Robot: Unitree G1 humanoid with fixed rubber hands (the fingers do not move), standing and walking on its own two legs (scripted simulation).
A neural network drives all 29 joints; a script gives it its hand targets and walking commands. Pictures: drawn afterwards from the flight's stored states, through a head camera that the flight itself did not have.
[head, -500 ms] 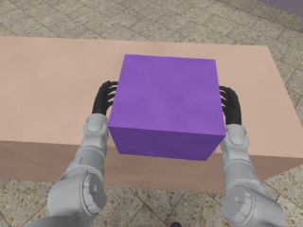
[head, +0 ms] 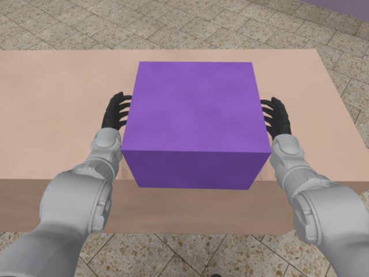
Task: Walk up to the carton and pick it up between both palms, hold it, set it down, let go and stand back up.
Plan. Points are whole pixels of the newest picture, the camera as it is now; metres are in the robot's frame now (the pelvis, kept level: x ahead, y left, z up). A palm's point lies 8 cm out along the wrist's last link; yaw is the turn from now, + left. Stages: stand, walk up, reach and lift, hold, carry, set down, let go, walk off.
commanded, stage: set down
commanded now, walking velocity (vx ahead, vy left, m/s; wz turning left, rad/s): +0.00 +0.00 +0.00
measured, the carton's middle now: (194, 126) +0.46 -0.04 +0.03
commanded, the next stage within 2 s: none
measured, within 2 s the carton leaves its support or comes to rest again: neither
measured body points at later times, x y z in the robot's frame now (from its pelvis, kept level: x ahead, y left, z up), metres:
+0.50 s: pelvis -0.05 -0.02 -0.02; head +0.05 -0.03 +0.42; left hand +0.46 +0.16 +0.09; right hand +0.43 -0.28 +0.07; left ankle -0.05 +0.11 -0.72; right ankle +0.03 -0.12 -0.72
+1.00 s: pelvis -0.03 -0.02 +0.01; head +0.03 -0.01 +0.46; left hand +0.47 +0.19 +0.17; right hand +0.43 -0.27 +0.15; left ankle -0.05 +0.11 -0.72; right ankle +0.03 -0.12 -0.72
